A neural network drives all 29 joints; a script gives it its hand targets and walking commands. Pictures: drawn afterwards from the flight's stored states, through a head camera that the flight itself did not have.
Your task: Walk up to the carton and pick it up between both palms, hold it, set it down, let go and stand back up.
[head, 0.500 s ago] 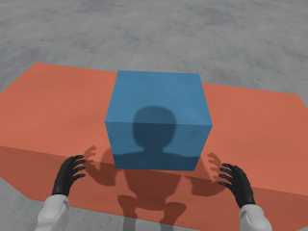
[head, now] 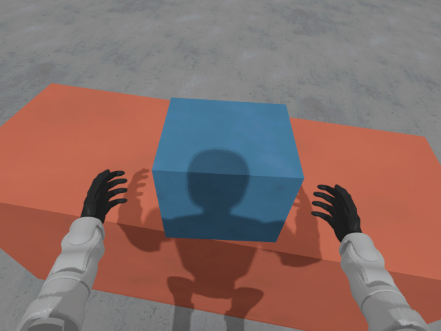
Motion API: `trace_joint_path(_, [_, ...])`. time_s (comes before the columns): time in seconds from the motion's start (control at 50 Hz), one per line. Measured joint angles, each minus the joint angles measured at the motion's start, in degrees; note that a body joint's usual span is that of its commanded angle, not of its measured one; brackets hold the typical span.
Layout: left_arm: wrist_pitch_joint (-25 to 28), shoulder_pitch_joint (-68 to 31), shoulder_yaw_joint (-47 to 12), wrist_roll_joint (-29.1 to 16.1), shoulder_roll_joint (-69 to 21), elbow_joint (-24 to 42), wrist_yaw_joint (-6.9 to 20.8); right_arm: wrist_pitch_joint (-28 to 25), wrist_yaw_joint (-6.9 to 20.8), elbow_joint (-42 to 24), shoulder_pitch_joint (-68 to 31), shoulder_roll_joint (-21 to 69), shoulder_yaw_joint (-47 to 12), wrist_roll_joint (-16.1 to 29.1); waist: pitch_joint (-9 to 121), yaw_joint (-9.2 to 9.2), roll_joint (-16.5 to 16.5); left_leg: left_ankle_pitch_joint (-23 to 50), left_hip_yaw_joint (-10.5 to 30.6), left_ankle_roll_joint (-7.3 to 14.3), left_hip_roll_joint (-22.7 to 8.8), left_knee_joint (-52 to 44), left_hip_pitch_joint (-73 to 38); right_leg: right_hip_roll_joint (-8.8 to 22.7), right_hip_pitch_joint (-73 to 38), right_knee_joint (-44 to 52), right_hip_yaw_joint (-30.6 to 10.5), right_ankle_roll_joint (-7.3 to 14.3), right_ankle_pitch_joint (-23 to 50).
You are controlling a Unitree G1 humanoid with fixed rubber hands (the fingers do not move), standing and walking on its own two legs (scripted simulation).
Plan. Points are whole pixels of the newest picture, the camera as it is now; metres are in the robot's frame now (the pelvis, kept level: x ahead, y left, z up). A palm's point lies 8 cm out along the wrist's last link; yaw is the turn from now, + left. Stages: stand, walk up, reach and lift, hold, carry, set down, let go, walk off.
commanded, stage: reach and lift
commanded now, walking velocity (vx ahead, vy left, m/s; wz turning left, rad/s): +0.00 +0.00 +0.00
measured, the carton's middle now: (224, 171) +0.48 +0.02 +0.00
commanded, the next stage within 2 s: none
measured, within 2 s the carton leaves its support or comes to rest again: neither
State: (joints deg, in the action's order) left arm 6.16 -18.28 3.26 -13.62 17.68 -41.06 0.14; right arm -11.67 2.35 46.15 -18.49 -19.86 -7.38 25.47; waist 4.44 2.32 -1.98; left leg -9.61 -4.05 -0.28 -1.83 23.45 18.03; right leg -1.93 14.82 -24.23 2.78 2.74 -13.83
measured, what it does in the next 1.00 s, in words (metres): stands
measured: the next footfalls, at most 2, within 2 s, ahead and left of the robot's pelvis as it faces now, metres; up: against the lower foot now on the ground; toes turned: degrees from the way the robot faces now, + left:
none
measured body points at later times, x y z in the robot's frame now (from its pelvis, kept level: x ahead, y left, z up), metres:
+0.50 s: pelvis +0.01 +0.01 +0.00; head +0.03 +0.02 +0.45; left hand +0.38 +0.27 +0.09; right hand +0.41 -0.21 +0.09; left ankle +0.02 +0.12 -0.74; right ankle -0.02 -0.08 -0.74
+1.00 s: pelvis +0.00 +0.01 +0.00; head +0.05 +0.02 +0.45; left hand +0.44 +0.28 +0.14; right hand +0.48 -0.21 +0.15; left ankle +0.02 +0.12 -0.74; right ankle -0.02 -0.08 -0.74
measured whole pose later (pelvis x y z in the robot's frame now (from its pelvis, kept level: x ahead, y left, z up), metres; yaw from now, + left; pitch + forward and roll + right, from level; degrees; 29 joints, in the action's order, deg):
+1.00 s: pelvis +0.00 +0.01 +0.00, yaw +0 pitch +13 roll -1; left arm -18.1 -50.7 2.3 -15.3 23.2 -46.7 -1.7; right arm 8.4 2.9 58.3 -54.0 -29.6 -7.1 28.5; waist 8.8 4.1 -0.3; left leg -8.3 -3.4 0.3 -2.4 23.5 28.4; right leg -2.6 23.2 -20.2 3.3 1.9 -10.3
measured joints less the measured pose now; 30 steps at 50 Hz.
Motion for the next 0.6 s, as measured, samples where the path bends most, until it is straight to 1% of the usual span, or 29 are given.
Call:
trace_joint_path(0.08, [-2.7, -1.9, 0.4, 0.4, 0.1, 0.9, -0.1, 2.5, -0.2, -0.7, -1.9, -0.2, 0.8, -0.4, 0.1, 0.13, 0.1, 0.3, 0.0, 0.1, 0.0, -0.6, 0.1, -0.1, 0.0, 0.9, 0.0, -0.1, 0.5])
trace_joint_path(0.18, [-5.2, -2.2, 1.1, 1.4, 0.0, 3.2, 0.7, 4.5, -0.6, -1.8, -2.6, -0.4, 1.3, -1.1, -0.4, 0.32, 0.0, 0.8, 0.1, 0.2, -0.2, -1.8, -0.8, -0.3, -1.5, 3.3, 0.0, -0.2, 1.6])
trace_joint_path(0.32, [-9.3, -4.4, 0.7, 0.7, 0.8, 5.4, -0.5, 7.9, -0.4, -2.3, -5.7, -1.3, 3.0, -1.0, 0.2, 0.52, -0.4, 0.9, 0.2, 0.2, -0.1, -2.1, 0.3, -0.3, -0.6, 4.1, 0.2, -0.3, 1.9])
trace_joint_path(0.44, [-13.3, -8.3, 1.4, 1.1, 1.3, 6.9, -0.5, 10.2, -0.3, -0.9, -10.5, -3.1, 3.3, 0.1, 0.6, 0.59, 0.1, 0.9, 0.4, 0.4, -0.1, -2.0, 1.2, -0.3, -0.2, 4.8, 0.2, -0.6, 2.4])
trace_joint_path(0.6, [-18.3, -13.6, 1.9, 1.1, 2.2, 6.4, -0.3, 13.4, 0.1, 1.0, -16.1, -4.6, 3.3, 0.5, 0.8, 0.54, 0.4, 1.1, 0.3, 0.6, 0.1, -2.2, 2.0, -0.1, 0.5, 5.3, 0.2, -0.8, 2.8])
